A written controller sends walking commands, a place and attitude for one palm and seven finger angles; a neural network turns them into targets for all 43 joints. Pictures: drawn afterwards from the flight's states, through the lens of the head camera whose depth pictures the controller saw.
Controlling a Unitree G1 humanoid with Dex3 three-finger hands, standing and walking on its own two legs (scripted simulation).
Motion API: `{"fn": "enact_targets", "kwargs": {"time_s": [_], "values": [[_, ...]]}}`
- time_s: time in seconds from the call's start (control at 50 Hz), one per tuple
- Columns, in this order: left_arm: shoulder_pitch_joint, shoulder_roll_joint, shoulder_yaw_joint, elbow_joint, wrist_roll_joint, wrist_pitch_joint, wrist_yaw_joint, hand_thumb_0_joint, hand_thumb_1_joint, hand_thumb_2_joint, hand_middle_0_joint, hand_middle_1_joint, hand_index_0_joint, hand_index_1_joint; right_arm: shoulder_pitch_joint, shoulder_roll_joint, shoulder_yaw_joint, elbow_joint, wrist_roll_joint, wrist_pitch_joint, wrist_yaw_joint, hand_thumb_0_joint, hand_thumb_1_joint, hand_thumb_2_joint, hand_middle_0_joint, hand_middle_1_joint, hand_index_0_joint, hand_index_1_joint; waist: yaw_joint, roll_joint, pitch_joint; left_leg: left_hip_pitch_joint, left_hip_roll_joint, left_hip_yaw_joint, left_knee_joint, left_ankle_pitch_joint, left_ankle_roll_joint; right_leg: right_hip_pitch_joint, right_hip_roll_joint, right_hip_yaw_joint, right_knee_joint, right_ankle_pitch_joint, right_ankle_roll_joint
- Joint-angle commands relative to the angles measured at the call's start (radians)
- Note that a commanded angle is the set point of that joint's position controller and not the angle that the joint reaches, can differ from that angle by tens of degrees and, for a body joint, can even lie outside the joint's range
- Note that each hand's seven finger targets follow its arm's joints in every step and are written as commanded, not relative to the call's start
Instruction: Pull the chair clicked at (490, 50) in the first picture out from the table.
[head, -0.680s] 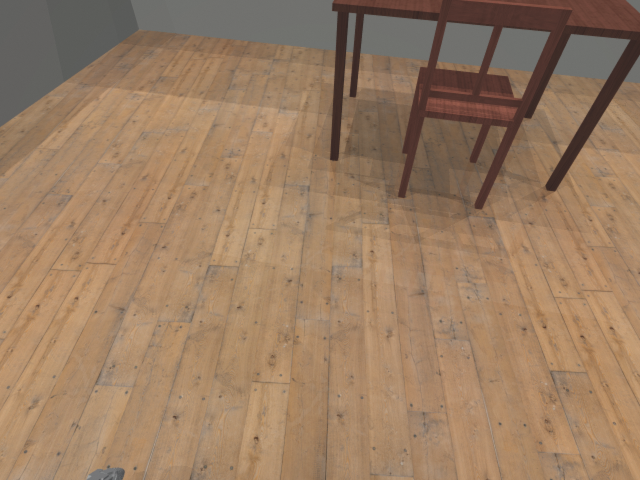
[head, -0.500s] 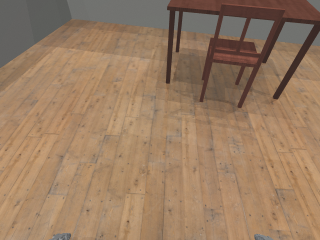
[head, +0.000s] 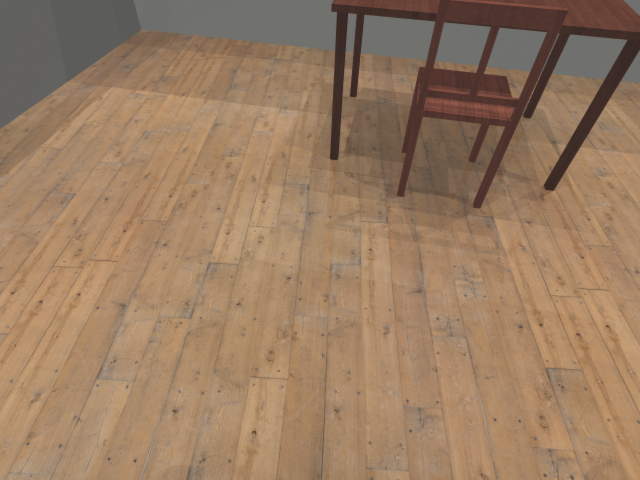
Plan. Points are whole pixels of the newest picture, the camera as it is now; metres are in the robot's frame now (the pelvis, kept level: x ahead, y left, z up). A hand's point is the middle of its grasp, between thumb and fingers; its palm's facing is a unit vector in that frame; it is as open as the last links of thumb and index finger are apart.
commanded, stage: stand and wait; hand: left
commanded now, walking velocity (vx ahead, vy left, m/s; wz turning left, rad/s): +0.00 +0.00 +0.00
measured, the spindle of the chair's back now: (484, 61) +1.49 -0.51 -0.10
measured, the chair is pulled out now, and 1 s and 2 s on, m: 0.00 0.00 0.00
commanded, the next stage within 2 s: look at it before walking up in 0.14 s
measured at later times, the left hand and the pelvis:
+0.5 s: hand out of the picture +0.07 +0.24 -0.16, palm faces -0.02 -0.94 -0.33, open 7.4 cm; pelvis -0.01 +0.00 +0.00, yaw +0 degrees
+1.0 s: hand out of the picture +0.07 +0.24 -0.16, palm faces -0.03 -0.94 -0.33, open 7.4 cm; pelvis +0.00 +0.00 +0.00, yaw -2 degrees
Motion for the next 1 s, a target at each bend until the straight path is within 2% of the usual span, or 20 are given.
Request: {"fn": "enact_targets", "kwargs": {"time_s": [0.0, 0.08, 0.2, 0.32, 0.42, 0.5, 0.54, 0.6, 0.86, 0.88, 0.92, 0.94, 0.98], "values": [[-0.063, 0.204, 0.04, -0.072, 0.003, -0.029, 0.009, 0.0, 0.9, 0.9, -0.2, -0.3, -0.2, -0.3, -0.067, -0.207, -0.038, -0.074, -0.001, -0.026, -0.016, 0.0, -0.9, -0.9, 0.2, 0.3, 0.2, 0.3, 0.001, -0.016, -0.06, -0.005, 0.12, -0.099, -0.065, 0.145, 0.031, 0.009, -0.107, 0.096, -0.077, 0.128, -0.041], [-0.064, 0.203, 0.038, -0.065, 0.004, -0.027, 0.008, 0.0, 0.9, 0.9, -0.2, -0.3, -0.2, -0.3, -0.068, -0.207, -0.037, -0.066, -0.002, -0.027, -0.015, 0.0, -0.9, -0.9, 0.2, 0.3, 0.2, 0.3, 0.001, 0.003, -0.051, -0.007, 0.119, -0.102, -0.075, 0.123, 0.031, 0.0, -0.107, 0.102, -0.087, 0.097, -0.04], [-0.065, 0.203, 0.039, -0.065, 0.005, -0.029, 0.008, 0.0, 0.9, 0.9, -0.2, -0.3, -0.2, -0.3, -0.065, -0.205, -0.036, -0.062, -0.002, -0.025, -0.013, 0.0, -0.9, -0.9, 0.2, 0.3, 0.2, 0.3, 0.002, -0.011, -0.038, -0.014, 0.119, -0.104, -0.08, 0.106, 0.027, -0.013, -0.105, 0.107, -0.101, 0.069, -0.041], [-0.063, 0.202, 0.039, -0.065, 0.005, -0.03, 0.008, 0.0, 0.9, 0.9, -0.2, -0.3, -0.2, -0.3, -0.064, -0.205, -0.036, -0.06, -0.003, -0.027, -0.014, 0.0, -0.9, -0.9, 0.2, 0.3, 0.2, 0.3, 0.0, -0.004, -0.054, 0.002, 0.121, -0.102, -0.077, 0.127, 0.027, -0.009, -0.109, 0.107, -0.102, 0.091, -0.041], [-0.067, 0.201, 0.039, -0.065, 0.006, -0.028, 0.007, 0.0, 0.9, 0.9, -0.2, -0.3, -0.2, -0.3, -0.064, -0.205, -0.036, -0.06, -0.003, -0.026, -0.013, 0.0, -0.9, -0.9, 0.2, 0.3, 0.2, 0.3, -0.001, 0.007, -0.038, -0.01, 0.122, -0.103, -0.089, 0.1, 0.026, -0.019, -0.103, 0.108, -0.105, 0.063, -0.04], [-0.059, 0.201, 0.039, -0.064, 0.006, -0.03, 0.007, 0.0, 0.9, 0.9, -0.2, -0.3, -0.2, -0.3, -0.064, -0.207, -0.036, -0.063, -0.001, -0.027, -0.014, 0.0, -0.9, -0.9, 0.2, 0.3, 0.2, 0.3, 0.0, -0.006, -0.062, 0.01, 0.124, -0.102, -0.081, 0.132, 0.027, -0.007, -0.104, 0.105, -0.1, 0.101, -0.04], [-0.061, 0.2, 0.038, -0.063, 0.005, -0.029, 0.007, 0.0, 0.9, 0.9, -0.2, -0.3, -0.2, -0.3, -0.065, -0.206, -0.036, -0.058, -0.002, -0.027, -0.014, 0.0, -0.9, -0.9, 0.2, 0.3, 0.2, 0.3, 0.0, 0.013, -0.053, 0.006, 0.126, -0.101, -0.088, 0.122, 0.026, -0.008, -0.104, 0.106, -0.103, 0.094, -0.039], [-0.059, 0.202, 0.039, -0.06, 0.006, -0.03, 0.007, 0.0, 0.9, 0.9, -0.2, -0.3, -0.2, -0.3, -0.06, -0.208, -0.036, -0.06, 0.0, -0.027, -0.014, 0.0, -0.9, -0.9, 0.2, 0.3, 0.2, 0.3, -0.001, -0.006, -0.059, 0.008, 0.125, -0.101, -0.083, 0.139, 0.025, -0.001, -0.105, 0.105, -0.102, 0.114, -0.04], [-0.061, 0.206, 0.039, -0.058, 0.005, -0.028, 0.007, 0.0, 0.9, 0.9, -0.2, -0.3, -0.2, -0.3, -0.067, -0.21, -0.035, -0.055, -0.002, -0.027, -0.016, 0.0, -0.9, -0.9, 0.2, 0.3, 0.2, 0.3, 0.002, 0.011, -0.054, 0.025, 0.13, -0.093, -0.086, 0.158, 0.023, 0.001, -0.105, 0.105, -0.103, 0.143, -0.04], [-0.059, 0.194, 0.04, -0.062, 0.006, -0.023, 0.006, 0.0, 0.9, 0.9, -0.2, -0.3, -0.2, -0.3, -0.056, -0.199, -0.036, -0.058, -0.003, -0.025, -0.019, 0.0, -0.9, -0.9, 0.2, 0.3, 0.2, 0.3, -0.001, 0.008, -0.059, 0.037, 0.133, -0.082, -0.069, 0.169, 0.021, -0.013, -0.1, 0.114, -0.089, 0.175, -0.041], [-0.02, 0.113, 0.03, -0.067, 0.006, 0.001, 0.01, 0.0, 0.9, 0.9, -0.2, -0.3, -0.2, -0.3, -0.006, -0.107, -0.024, -0.059, -0.004, -0.01, -0.023, 0.0, -0.9, -0.9, 0.2, 0.3, 0.2, 0.3, -0.006, 0.001, -0.062, 0.032, 0.139, -0.042, -0.023, 0.188, 0.007, -0.037, -0.097, 0.12, -0.043, 0.238, -0.031], [0.001, 0.09, 0.029, -0.074, 0.006, 0.012, 0.012, 0.0, 0.9, 0.9, -0.2, -0.3, -0.2, -0.3, 0.013, -0.085, -0.023, -0.066, -0.005, -0.002, -0.027, 0.0, -0.9, -0.9, 0.2, 0.3, 0.2, 0.3, -0.007, -0.002, -0.06, 0.027, 0.141, -0.028, -0.005, 0.188, 0.001, -0.053, -0.092, 0.127, -0.018, 0.256, -0.029], [0.018, 0.093, 0.037, -0.101, 0.009, 0.025, 0.01, 0.0, 0.9, 0.9, -0.2, -0.3, -0.2, -0.3, 0.024, -0.094, -0.037, -0.092, -0.005, 0.008, -0.032, 0.0, -0.9, -0.9, 0.2, 0.3, 0.2, 0.3, -0.007, 0.003, -0.042, 0.013, 0.155, -0.017, 0.017, 0.164, 0.006, -0.103, -0.077, 0.136, 0.03, 0.26, -0.03]]}}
